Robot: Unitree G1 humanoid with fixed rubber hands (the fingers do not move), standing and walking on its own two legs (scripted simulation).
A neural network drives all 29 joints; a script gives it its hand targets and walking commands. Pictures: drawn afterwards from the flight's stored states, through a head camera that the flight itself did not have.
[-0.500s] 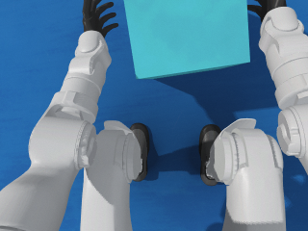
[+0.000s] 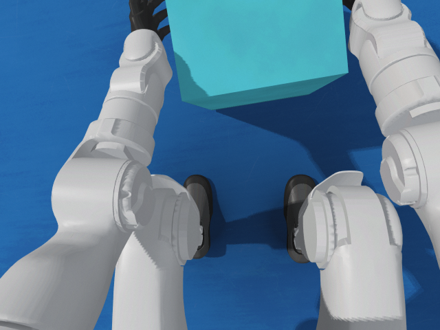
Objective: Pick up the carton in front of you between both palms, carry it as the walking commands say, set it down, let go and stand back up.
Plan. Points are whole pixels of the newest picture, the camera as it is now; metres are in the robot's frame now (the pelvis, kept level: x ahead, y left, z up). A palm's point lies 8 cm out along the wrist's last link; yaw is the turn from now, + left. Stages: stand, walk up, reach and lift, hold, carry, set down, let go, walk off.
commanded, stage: reach and lift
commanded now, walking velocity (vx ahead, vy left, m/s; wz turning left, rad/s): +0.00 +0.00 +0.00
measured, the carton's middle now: (252, 37) +0.53 -0.04 -0.24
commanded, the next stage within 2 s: none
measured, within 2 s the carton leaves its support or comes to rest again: leaves its support in 0.04 s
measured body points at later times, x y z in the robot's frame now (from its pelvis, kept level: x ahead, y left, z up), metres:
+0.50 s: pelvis +0.01 +0.01 +0.09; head +0.26 -0.04 +0.46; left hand +0.51 +0.10 +0.02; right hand +0.50 -0.21 +0.01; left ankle +0.13 +0.13 -0.33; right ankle +0.12 -0.12 -0.33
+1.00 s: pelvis +0.04 +0.01 +0.21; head +0.22 -0.03 +0.62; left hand +0.49 +0.11 +0.17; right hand +0.46 -0.20 +0.16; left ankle +0.13 +0.13 -0.33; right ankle +0.12 -0.12 -0.33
